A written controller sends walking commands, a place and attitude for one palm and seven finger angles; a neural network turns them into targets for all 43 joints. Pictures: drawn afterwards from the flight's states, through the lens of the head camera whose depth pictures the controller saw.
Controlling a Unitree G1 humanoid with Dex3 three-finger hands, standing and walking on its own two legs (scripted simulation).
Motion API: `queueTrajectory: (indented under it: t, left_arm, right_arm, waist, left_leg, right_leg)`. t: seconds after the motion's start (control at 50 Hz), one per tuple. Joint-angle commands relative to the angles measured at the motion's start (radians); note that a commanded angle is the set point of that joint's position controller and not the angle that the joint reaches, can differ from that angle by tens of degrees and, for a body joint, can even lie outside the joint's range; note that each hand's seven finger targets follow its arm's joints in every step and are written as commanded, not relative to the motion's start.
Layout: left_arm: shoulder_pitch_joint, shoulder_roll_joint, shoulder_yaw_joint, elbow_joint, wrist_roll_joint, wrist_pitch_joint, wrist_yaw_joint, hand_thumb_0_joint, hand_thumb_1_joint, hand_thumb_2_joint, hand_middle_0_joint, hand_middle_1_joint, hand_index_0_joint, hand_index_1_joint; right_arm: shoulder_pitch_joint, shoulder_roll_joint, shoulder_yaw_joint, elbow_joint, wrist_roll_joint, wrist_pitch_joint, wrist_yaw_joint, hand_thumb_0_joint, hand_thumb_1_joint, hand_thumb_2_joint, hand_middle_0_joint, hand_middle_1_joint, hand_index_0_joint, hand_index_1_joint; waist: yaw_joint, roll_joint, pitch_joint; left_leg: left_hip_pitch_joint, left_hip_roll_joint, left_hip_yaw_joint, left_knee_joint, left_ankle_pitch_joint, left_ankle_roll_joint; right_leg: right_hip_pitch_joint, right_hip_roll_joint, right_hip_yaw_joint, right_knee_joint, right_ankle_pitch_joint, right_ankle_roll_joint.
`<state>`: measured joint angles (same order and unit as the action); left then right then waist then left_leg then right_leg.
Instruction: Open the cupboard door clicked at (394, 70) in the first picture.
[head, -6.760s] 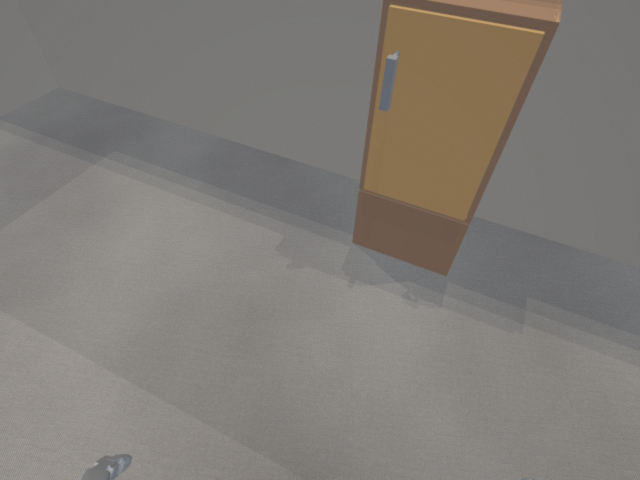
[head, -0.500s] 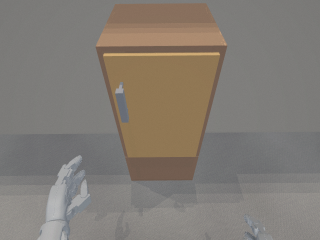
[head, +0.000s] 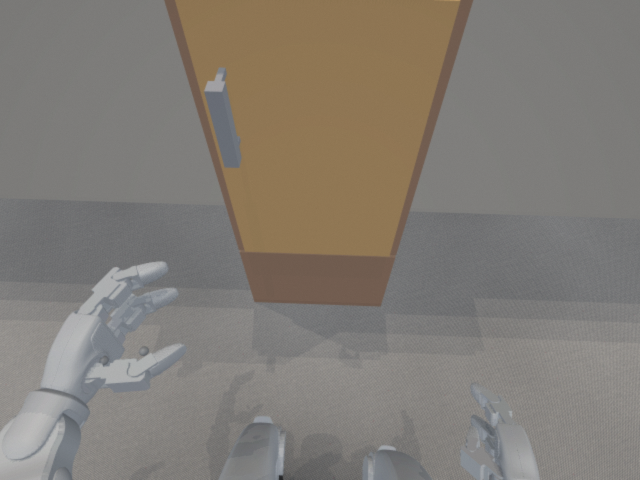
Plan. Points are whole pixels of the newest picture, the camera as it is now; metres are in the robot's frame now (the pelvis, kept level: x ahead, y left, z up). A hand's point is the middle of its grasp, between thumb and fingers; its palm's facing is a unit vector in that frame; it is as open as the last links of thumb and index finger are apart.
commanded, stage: raise the hand with hooked fingers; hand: left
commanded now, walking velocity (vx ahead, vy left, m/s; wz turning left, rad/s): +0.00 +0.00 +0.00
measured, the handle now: (227, 119) +0.61 +0.19 +0.08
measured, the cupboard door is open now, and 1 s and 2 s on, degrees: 0 0 0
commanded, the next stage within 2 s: move the hooked fingers beside the handle in 1.38 s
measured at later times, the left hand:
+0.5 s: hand (67, 310) +0.28 +0.29 +0.09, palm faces +0.03 -1.00 -0.04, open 13.2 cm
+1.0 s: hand (49, 276) +0.31 +0.32 +0.09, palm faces +0.00 -1.00 -0.03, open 14.0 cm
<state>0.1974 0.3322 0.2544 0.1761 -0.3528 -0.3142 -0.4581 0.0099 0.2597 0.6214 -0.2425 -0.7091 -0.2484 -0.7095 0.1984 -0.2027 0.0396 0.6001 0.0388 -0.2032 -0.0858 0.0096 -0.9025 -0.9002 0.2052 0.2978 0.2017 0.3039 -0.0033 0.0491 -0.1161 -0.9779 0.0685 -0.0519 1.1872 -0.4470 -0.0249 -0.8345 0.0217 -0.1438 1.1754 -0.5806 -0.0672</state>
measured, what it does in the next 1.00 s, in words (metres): shifts its weight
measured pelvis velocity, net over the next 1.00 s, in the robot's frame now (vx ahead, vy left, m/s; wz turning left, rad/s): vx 0.01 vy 0.05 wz -0.02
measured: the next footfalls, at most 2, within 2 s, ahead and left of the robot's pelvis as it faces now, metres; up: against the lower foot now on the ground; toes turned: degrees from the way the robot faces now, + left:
none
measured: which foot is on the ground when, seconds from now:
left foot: down 0.00-1.00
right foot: down 0.00-1.00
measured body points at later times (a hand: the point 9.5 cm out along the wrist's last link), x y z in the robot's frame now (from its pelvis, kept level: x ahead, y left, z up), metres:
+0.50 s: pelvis +0.02 +0.05 +0.03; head +0.08 +0.08 +0.47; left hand +0.27 +0.35 +0.09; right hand +0.19 -0.20 -0.04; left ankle +0.07 +0.14 -0.64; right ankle +0.01 -0.08 -0.64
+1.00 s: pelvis +0.01 +0.05 +0.04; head +0.08 +0.07 +0.49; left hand +0.31 +0.38 +0.10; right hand +0.15 -0.20 -0.04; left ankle +0.07 +0.14 -0.64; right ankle +0.01 -0.08 -0.64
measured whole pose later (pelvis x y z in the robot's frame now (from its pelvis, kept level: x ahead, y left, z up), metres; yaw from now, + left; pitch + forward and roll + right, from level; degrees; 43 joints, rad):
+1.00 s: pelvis +0.01 +0.05 +0.04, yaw -1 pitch +12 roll -4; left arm -0.03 0.44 0.42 0.43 -0.35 -0.27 -0.49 -0.01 -0.50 0.30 -0.30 -1.20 -0.30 -1.20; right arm 0.29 -0.27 0.04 0.56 0.04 -0.17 -0.07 0.01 -0.90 -0.90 0.21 0.30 0.20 0.30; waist -0.02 0.02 -0.09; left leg -0.81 0.04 0.02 0.98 -0.39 0.04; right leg -0.66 -0.01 -0.08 0.93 -0.47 0.01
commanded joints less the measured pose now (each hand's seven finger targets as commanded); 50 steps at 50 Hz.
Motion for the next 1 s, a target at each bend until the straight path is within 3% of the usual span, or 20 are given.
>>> queueTrajectory:
  t: [0.0, 0.02, 0.06, 0.1, 0.12, 0.16, 0.22, 0.26, 0.32, 0.36, 0.44, 0.52, 0.58, 0.62, 0.68, 0.74, 0.8, 0.86, 0.9, 0.98]
  left_arm:
    - [0.058, 0.209, 0.271, -0.185, -0.074, 0.024, 0.075, 0.000, 0.037, 0.530, -0.262, -0.855, -0.262, -0.855]
    - [0.072, 0.213, 0.295, -0.205, -0.072, -0.013, 0.103, 0.000, 0.013, 0.520, -0.263, -0.870, -0.263, -0.870]
    - [0.081, 0.171, 0.272, -0.246, -0.048, -0.100, 0.143, 0.000, -0.033, 0.500, -0.267, -0.900, -0.267, -0.900]
    - [0.057, 0.120, 0.201, -0.230, -0.019, -0.172, 0.150, 0.000, -0.080, 0.480, -0.270, -0.930, -0.270, -0.930]
    - [0.034, 0.104, 0.166, -0.191, -0.008, -0.187, 0.135, 0.000, -0.103, 0.470, -0.272, -0.945, -0.272, -0.945]
    - [0.006, 0.095, 0.132, -0.111, 0.001, -0.206, 0.092, 0.000, -0.150, 0.450, -0.275, -0.975, -0.275, -0.975]
    - [-0.068, 0.129, 0.120, -0.099, -0.026, -0.192, 0.013, 0.000, -0.220, 0.420, -0.280, -1.020, -0.280, -1.020]
    - [-0.097, 0.191, 0.164, -0.139, -0.040, -0.179, -0.009, 0.000, -0.267, 0.400, -0.283, -1.050, -0.283, -1.050]
    - [-0.127, 0.260, 0.234, -0.223, -0.050, -0.175, 0.019, 0.000, -0.337, 0.370, -0.288, -1.095, -0.288, -1.095]
    - [-0.103, 0.231, 0.227, -0.278, -0.049, -0.184, 0.056, 0.000, -0.383, 0.350, -0.292, -1.125, -0.292, -1.125]
    - [-0.089, 0.175, 0.180, -0.195, -0.020, -0.141, 0.096, 0.000, -0.477, 0.310, -0.298, -1.185, -0.298, -1.185]
    - [-0.149, 0.173, 0.148, -0.048, -0.001, -0.043, 0.057, 0.000, -0.500, 0.300, -0.300, -1.200, -0.300, -1.200]
    - [-0.242, 0.210, 0.160, -0.066, 0.003, -0.016, 0.029, 0.000, -0.500, 0.300, -0.300, -1.200, -0.300, -1.200]
    - [-0.316, 0.252, 0.192, -0.114, -0.007, -0.036, 0.026, 0.000, -0.500, 0.300, -0.300, -1.200, -0.300, -1.200]
    - [-0.343, 0.279, 0.220, -0.151, -0.008, -0.092, 0.038, 0.000, -0.500, 0.300, -0.300, -1.200, -0.300, -1.200]
    - [-0.361, 0.294, 0.232, -0.088, -0.007, -0.106, 0.036, 0.000, -0.500, 0.300, -0.300, -1.200, -0.300, -1.200]
    - [-0.377, 0.302, 0.235, 0.019, -0.005, -0.072, 0.011, 0.000, -0.500, 0.300, -0.300, -1.200, -0.300, -1.200]
    - [-0.403, 0.321, 0.238, 0.067, -0.011, -0.022, -0.026, 0.000, -0.500, 0.300, -0.300, -1.200, -0.300, -1.200]
    - [-0.368, 0.298, 0.221, 0.074, -0.022, -0.005, -0.044, 0.000, -0.500, 0.300, -0.300, -1.200, -0.300, -1.200]
    - [-0.352, 0.311, 0.241, 0.029, -0.033, -0.032, -0.038, 0.000, -0.500, 0.300, -0.300, -1.200, -0.300, -1.200]
  right_arm:
    - [-0.034, -0.150, -0.086, -0.196, 0.000, -0.043, -0.011, 0.000, -0.900, -0.900, 0.200, 0.300, 0.200, 0.300]
    - [-0.036, -0.138, -0.087, -0.188, -0.006, -0.046, -0.005, 0.000, -0.900, -0.900, 0.200, 0.300, 0.200, 0.300]
    - [-0.010, -0.125, -0.097, -0.163, -0.015, -0.053, 0.010, 0.000, -0.900, -0.900, 0.200, 0.300, 0.200, 0.300]
    - [0.002, -0.134, -0.106, -0.135, -0.019, -0.058, 0.022, 0.000, -0.900, -0.900, 0.200, 0.300, 0.200, 0.300]
    - [0.008, -0.146, -0.107, -0.129, -0.020, -0.058, 0.024, 0.000, -0.900, -0.900, 0.200, 0.300, 0.200, 0.300]
    - [0.028, -0.169, -0.114, -0.109, -0.014, -0.061, 0.022, 0.000, -0.900, -0.900, 0.200, 0.300, 0.200, 0.300]
    - [0.043, -0.202, -0.113, -0.127, 0.000, -0.073, 0.009, 0.000, -0.900, -0.900, 0.200, 0.300, 0.200, 0.300]
    - [0.048, -0.213, -0.110, -0.139, 0.003, -0.080, 0.000, 0.000, -0.900, -0.900, 0.200, 0.300, 0.200, 0.300]
    - [0.046, -0.209, -0.103, -0.151, -0.001, -0.088, -0.003, 0.000, -0.900, -0.900, 0.200, 0.300, 0.200, 0.300]
    - [0.041, -0.197, -0.097, -0.152, -0.004, -0.092, 0.004, 0.000, -0.900, -0.900, 0.200, 0.300, 0.200, 0.300]
    - [0.042, -0.204, -0.090, -0.157, -0.007, -0.071, 0.021, 0.000, -0.900, -0.900, 0.200, 0.300, 0.200, 0.300]
    - [0.050, -0.221, -0.081, -0.180, 0.003, -0.036, 0.017, 0.000, -0.900, -0.900, 0.200, 0.300, 0.200, 0.300]
    - [0.048, -0.228, -0.079, -0.199, 0.006, -0.027, 0.008, 0.000, -0.900, -0.900, 0.200, 0.300, 0.200, 0.300]
    - [0.047, -0.226, -0.073, -0.203, -0.001, -0.030, 0.003, 0.000, -0.900, -0.900, 0.200, 0.300, 0.200, 0.300]
    - [0.051, -0.219, -0.071, -0.192, -0.006, -0.037, 0.003, 0.000, -0.900, -0.900, 0.200, 0.300, 0.200, 0.300]
    - [0.051, -0.221, -0.064, -0.175, -0.008, -0.034, 0.004, 0.000, -0.900, -0.900, 0.200, 0.300, 0.200, 0.300]
    - [0.054, -0.229, -0.065, -0.165, -0.001, -0.023, -0.003, 0.000, -0.900, -0.900, 0.200, 0.300, 0.200, 0.300]
    - [0.057, -0.234, -0.065, -0.172, 0.006, -0.016, -0.009, 0.000, -0.900, -0.900, 0.200, 0.300, 0.200, 0.300]
    - [0.060, -0.235, -0.068, -0.183, 0.008, -0.017, -0.007, 0.000, -0.900, -0.900, 0.200, 0.300, 0.200, 0.300]
    - [0.068, -0.232, -0.073, -0.188, 0.001, -0.022, 0.003, 0.000, -0.900, -0.900, 0.200, 0.300, 0.200, 0.300]
  waist:
    - [0.065, -0.119, -0.289]
    - [0.079, -0.103, -0.307]
    - [0.072, -0.038, -0.310]
    - [0.032, -0.021, -0.256]
    - [0.007, -0.066, -0.216]
    - [-0.024, -0.074, -0.182]
    - [-0.026, -0.029, -0.188]
    - [-0.009, 0.009, -0.265]
    - [0.024, 0.078, -0.325]
    - [0.031, 0.130, -0.346]
    - [0.007, 0.117, -0.245]
    - [-0.014, 0.056, -0.130]
    - [-0.015, 0.047, -0.176]
    - [-0.006, 0.097, -0.221]
    - [-0.003, 0.111, -0.275]
    - [-0.008, 0.123, -0.235]
    - [-0.014, 0.084, -0.200]
    - [-0.006, 0.100, -0.204]
    - [-0.001, 0.063, -0.220]
    - [0.004, 0.053, -0.240]
  left_leg:
    - [0.152, -0.055, 0.022, -0.149, 0.193, 0.054]
    - [0.161, -0.052, 0.017, -0.151, 0.231, 0.050]
    - [0.216, -0.050, 0.032, -0.185, 0.287, 0.044]
    - [0.252, -0.051, 0.035, -0.192, 0.283, 0.048]
    - [0.240, -0.049, 0.029, -0.180, 0.273, 0.053]
    - [0.226, -0.049, 0.027, -0.179, 0.217, 0.056]
    - [0.251, -0.052, 0.025, -0.197, 0.161, 0.063]
    - [0.310, -0.051, 0.023, -0.226, 0.173, 0.065]
    - [0.406, -0.045, 0.004, -0.265, 0.230, 0.058]
    - [0.485, -0.039, -0.008, -0.290, 0.281, 0.048]
    - [0.484, -0.026, -0.041, -0.325, 0.276, 0.030]
    - [0.405, -0.032, -0.048, -0.373, 0.101, 0.033]
    - [0.439, -0.033, -0.051, -0.386, 0.088, 0.034]
    - [0.483, -0.038, -0.055, -0.380, 0.124, 0.029]
    - [0.571, -0.026, -0.074, -0.388, 0.172, 0.017]
    - [0.551, -0.027, -0.078, -0.398, 0.143, 0.015]
    - [0.498, -0.032, -0.069, -0.411, 0.081, 0.026]
    - [0.502, -0.037, -0.054, -0.418, 0.098, 0.029]
    - [0.501, -0.040, -0.048, -0.416, 0.111, 0.035]
    - [0.502, -0.047, -0.023, -0.384, 0.201, 0.042]
  right_leg:
    - [0.291, -0.072, 0.288, -0.358, 0.298, 0.118]
    - [0.313, -0.067, 0.280, -0.326, 0.390, 0.119]
    - [0.287, -0.046, 0.220, -0.280, 0.501, 0.100]
    - [0.188, -0.025, 0.172, -0.261, 0.465, 0.091]
    - [0.144, -0.016, 0.164, -0.253, 0.441, 0.090]
    - [0.077, -0.013, 0.155, -0.265, 0.343, 0.086]
    - [0.052, -0.003, 0.154, -0.295, 0.194, 0.063]
    - [0.086, -0.002, 0.144, -0.301, 0.198, 0.057]
    - [0.102, 0.014, 0.100, -0.270, 0.246, 0.040]
    - [0.094, 0.017, 0.077, -0.264, 0.275, 0.035]
    - [0.046, 0.023, 0.046, -0.263, 0.254, 0.037]
    - [0.042, 0.026, 0.043, -0.305, 0.193, 0.039]
    - [0.058, 0.024, 0.046, -0.319, 0.186, 0.040]
    - [0.071, 0.028, 0.052, -0.313, 0.200, 0.031]
    - [0.058, 0.030, 0.050, -0.311, 0.207, 0.030]
    - [0.048, 0.031, 0.052, -0.317, 0.194, 0.029]
    - [0.067, 0.025, 0.055, -0.335, 0.178, 0.034]
    - [0.093, 0.024, 0.057, -0.354, 0.195, 0.033]
    - [0.111, 0.025, 0.056, -0.364, 0.202, 0.035]
    - [0.132, 0.032, 0.062, -0.363, 0.250, 0.034]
